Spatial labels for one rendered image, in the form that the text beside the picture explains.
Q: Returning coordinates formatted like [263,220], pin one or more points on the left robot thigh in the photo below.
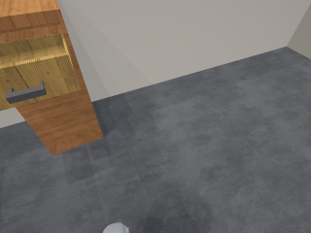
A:
[116,228]

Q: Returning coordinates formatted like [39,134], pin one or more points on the cabinet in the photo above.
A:
[61,122]

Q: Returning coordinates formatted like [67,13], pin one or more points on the handle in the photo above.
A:
[25,94]

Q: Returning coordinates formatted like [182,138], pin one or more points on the drawer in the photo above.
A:
[26,62]

